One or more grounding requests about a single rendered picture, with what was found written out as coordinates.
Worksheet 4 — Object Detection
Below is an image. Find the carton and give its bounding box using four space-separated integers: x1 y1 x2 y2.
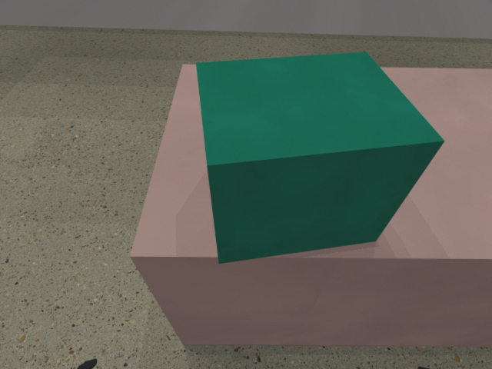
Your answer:
196 52 445 264

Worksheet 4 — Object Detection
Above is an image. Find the pedestal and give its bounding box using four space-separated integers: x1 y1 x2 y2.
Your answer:
130 65 492 347

